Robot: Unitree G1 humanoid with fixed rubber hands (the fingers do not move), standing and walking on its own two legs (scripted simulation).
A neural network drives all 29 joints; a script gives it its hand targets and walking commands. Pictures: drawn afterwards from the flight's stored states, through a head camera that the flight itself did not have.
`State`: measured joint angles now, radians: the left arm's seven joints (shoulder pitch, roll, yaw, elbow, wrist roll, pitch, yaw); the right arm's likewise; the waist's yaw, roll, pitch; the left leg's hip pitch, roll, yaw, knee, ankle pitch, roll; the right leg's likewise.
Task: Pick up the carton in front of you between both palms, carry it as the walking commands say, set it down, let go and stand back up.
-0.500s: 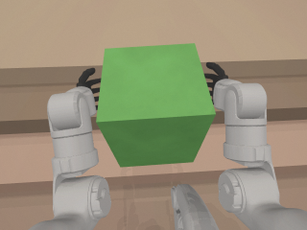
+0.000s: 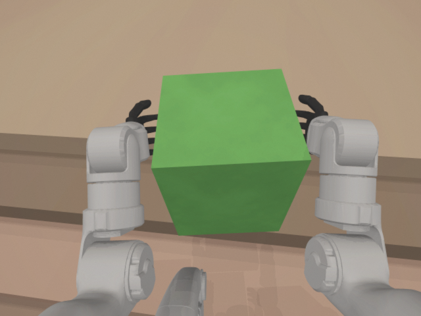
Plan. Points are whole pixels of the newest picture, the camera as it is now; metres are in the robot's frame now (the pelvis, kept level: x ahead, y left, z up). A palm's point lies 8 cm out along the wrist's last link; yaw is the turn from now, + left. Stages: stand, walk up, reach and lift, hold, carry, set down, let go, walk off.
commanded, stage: carry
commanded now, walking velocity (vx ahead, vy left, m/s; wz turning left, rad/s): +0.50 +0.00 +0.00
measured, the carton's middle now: (225, 159) +0.38 +0.02 +0.08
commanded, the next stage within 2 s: none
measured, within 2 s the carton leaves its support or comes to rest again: neither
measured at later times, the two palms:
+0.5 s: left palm out of the picture +0.68 +0.16 +0.26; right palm (307, 2) +0.63 -0.14 +0.26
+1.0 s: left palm out of the picture +0.73 +0.18 +0.28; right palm out of the picture +0.72 -0.12 +0.28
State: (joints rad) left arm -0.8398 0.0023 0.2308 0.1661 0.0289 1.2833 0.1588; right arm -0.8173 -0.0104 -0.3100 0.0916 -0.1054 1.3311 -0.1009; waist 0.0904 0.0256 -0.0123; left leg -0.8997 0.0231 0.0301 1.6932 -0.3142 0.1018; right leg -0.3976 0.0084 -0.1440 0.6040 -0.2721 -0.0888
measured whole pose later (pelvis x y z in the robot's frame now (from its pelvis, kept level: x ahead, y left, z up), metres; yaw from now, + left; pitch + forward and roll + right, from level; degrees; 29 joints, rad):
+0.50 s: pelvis +0.27 +0.06 +0.12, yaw -3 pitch +3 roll +1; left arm -0.84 0.00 0.35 0.03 0.12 1.34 0.10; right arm -0.86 0.01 -0.23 0.09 -0.03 1.30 -0.18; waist -0.11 -0.02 0.09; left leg -0.50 -0.01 0.17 0.62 -0.19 0.10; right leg -0.76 0.05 -0.01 1.63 -0.31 -0.07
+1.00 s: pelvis +0.37 +0.04 +0.14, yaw -2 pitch +4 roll +0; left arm -0.76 0.00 0.25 0.31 0.10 1.27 0.11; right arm -0.77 0.00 -0.25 0.30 -0.09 1.29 -0.11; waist -0.01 0.01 -0.13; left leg -0.31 0.02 0.08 0.53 -0.30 0.02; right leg -0.26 0.02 -0.09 0.51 -0.31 -0.05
